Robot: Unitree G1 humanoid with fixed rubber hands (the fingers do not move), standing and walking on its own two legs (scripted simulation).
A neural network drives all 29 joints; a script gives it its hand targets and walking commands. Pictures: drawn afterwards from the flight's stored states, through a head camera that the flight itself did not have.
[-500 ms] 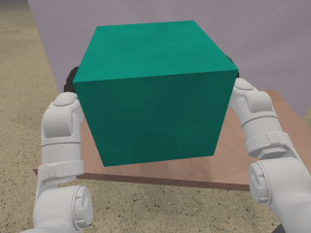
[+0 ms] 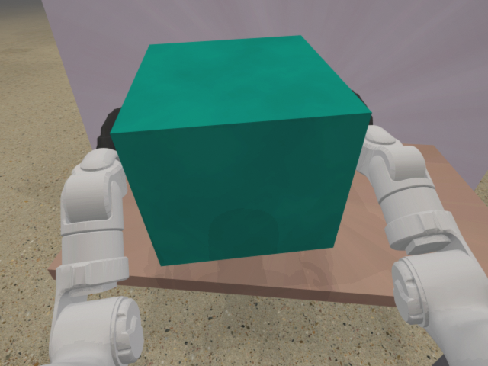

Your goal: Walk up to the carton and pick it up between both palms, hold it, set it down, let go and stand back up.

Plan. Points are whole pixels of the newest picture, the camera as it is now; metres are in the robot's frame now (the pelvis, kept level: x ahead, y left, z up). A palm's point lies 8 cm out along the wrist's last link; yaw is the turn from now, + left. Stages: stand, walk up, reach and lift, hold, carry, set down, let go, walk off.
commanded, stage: hold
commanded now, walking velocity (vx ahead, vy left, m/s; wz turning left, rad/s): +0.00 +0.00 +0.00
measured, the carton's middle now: (236, 141) +0.44 +0.01 +0.21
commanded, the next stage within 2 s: none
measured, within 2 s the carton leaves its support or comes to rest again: neither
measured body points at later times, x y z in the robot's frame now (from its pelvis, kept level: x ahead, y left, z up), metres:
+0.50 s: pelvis -0.01 +0.00 +0.00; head -0.08 +0.02 +0.44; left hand +0.37 +0.20 +0.24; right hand +0.39 -0.19 +0.26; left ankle +0.02 +0.09 -0.75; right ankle +0.00 -0.09 -0.75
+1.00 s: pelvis +0.00 +0.00 +0.00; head -0.06 +0.02 +0.44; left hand +0.37 +0.20 +0.23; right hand +0.39 -0.18 +0.25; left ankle +0.02 +0.09 -0.75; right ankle +0.00 -0.09 -0.75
